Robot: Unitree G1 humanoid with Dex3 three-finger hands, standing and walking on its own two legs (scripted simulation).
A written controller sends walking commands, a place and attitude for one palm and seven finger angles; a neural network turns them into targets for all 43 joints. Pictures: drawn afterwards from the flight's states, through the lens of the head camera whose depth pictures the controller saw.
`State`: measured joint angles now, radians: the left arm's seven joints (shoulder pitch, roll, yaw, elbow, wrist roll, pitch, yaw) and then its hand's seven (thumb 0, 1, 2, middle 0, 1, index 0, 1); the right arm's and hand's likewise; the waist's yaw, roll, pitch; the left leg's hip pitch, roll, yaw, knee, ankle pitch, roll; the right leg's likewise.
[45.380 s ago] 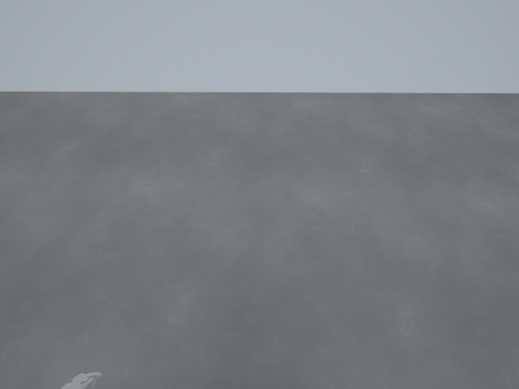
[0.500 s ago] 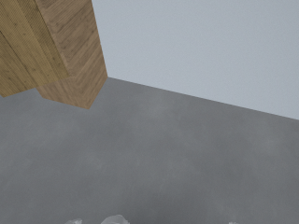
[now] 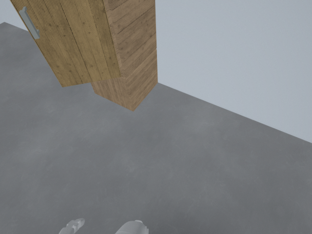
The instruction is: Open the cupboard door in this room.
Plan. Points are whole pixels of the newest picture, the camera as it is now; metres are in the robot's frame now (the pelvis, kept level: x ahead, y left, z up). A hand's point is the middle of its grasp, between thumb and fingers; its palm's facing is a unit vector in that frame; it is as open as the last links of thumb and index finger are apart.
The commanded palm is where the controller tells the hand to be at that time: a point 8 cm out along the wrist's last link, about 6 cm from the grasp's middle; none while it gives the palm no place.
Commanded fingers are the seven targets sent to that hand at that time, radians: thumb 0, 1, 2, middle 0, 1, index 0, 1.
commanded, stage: turn to face it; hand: left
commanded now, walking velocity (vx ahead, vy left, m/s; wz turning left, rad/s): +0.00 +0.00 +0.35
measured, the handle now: (30, 22) +0.93 +0.61 +0.05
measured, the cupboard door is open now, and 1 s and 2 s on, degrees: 44 44 44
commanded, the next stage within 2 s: take the last steps up to it in 0.18 s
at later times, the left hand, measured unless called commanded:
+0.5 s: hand out of the picture +0.03 +0.23 -0.16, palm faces +0.21 -0.95 -0.22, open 7.4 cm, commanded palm none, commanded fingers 0.00 0.90 0.90 -0.20 -0.30 -0.20 -0.30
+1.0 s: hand out of the picture -0.01 +0.25 -0.18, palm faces +0.39 -0.91 -0.15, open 7.4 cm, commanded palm none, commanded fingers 0.00 0.90 0.90 -0.20 -0.30 -0.20 -0.30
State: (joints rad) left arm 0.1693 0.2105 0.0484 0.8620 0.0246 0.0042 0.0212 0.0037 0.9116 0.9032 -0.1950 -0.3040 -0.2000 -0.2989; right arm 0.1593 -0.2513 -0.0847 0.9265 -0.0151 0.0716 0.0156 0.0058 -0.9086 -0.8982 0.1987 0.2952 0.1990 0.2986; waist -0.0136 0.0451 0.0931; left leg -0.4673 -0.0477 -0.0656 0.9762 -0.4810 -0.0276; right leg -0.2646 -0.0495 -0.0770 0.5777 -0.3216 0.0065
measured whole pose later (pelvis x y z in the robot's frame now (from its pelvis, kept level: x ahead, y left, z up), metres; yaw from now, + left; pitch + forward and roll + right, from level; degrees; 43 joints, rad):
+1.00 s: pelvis +0.13 +0.12 -0.01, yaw +17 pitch +0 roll +0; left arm 0.43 0.15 0.05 1.13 0.03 -0.03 0.00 0.00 0.91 0.90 -0.20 -0.30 -0.20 -0.30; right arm 0.15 -0.21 -0.05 0.97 -0.03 -0.03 0.04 0.01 -0.91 -0.90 0.19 0.29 0.19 0.30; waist 0.05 -0.03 0.07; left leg -0.43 0.05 0.11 0.61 -0.17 0.03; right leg -0.10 -0.19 -0.14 0.67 -0.48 0.07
